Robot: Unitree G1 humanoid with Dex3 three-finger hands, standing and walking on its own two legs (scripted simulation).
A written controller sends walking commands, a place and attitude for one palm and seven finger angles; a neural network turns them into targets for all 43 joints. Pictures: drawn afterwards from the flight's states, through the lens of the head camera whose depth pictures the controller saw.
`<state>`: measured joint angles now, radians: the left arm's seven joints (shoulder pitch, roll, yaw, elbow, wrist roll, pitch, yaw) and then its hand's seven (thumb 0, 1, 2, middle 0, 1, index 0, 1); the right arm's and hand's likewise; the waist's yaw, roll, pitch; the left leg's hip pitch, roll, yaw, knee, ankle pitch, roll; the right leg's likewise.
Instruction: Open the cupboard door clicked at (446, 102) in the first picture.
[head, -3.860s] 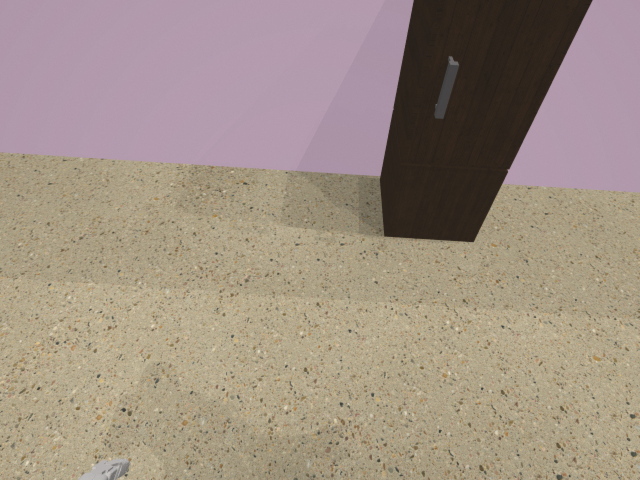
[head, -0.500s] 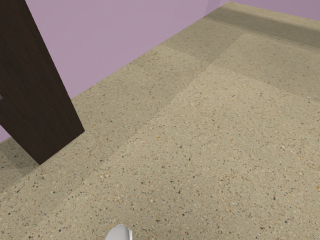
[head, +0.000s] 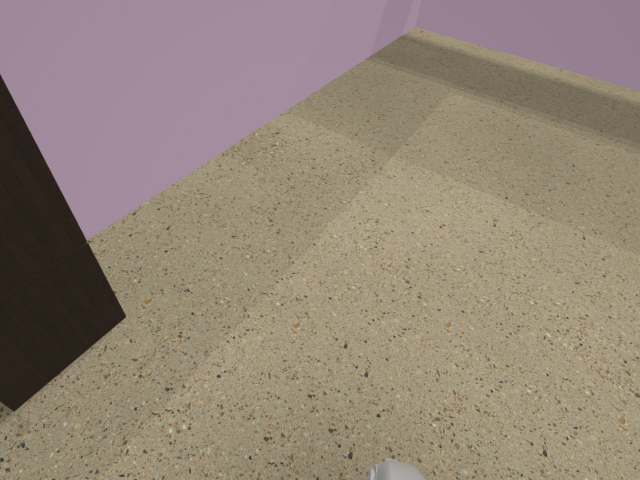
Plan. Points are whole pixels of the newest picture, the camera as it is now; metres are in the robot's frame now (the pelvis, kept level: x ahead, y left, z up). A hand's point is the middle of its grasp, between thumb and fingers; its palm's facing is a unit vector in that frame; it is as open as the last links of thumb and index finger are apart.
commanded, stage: walk to a spot facing it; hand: left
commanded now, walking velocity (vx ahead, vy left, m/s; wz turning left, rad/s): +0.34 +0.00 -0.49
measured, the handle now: out of the picture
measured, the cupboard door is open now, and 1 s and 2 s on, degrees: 0 0 0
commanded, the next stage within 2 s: turn to face it in 0.24 s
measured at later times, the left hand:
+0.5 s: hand (290, 368) +0.34 +0.07 -0.17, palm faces -0.15 -0.97 -0.20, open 7.3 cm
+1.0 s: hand (230, 388) +0.30 +0.16 -0.19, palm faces +0.16 -0.96 -0.22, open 7.4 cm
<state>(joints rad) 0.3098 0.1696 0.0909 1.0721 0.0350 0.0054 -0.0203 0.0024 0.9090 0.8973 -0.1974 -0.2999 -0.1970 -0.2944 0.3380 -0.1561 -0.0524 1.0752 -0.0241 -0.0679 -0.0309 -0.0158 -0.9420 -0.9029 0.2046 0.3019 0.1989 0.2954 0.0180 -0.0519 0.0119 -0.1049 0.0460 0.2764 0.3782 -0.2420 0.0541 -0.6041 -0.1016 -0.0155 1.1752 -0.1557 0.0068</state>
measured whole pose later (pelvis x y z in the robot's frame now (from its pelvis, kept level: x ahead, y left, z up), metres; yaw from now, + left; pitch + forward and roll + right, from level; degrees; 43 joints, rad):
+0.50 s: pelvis +0.19 -0.08 -0.01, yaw -9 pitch -2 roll +0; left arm 0.12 0.14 0.06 1.01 0.00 -0.07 0.01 -0.01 0.92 0.90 -0.20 -0.30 -0.20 -0.29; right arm 0.33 -0.14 -0.05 1.08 -0.02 0.00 -0.03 0.00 -0.91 -0.90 0.20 0.30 0.20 0.30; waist -0.06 0.03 0.07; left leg -0.46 0.15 0.05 1.23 -0.37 -0.04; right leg -0.29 -0.01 -0.19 0.54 -0.23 -0.08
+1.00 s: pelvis +0.25 -0.05 -0.01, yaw +7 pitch +1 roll -2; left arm 0.18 0.23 0.09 0.96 0.02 0.04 0.01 0.00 0.91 0.90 -0.20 -0.30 -0.20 -0.29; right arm 0.21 -0.18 -0.04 0.94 -0.03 0.01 -0.01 0.00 -0.91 -0.90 0.21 0.30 0.20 0.30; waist -0.01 -0.02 0.09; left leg -0.36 0.01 0.08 0.53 -0.19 0.06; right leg -0.50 -0.09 -0.04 1.14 -0.41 0.08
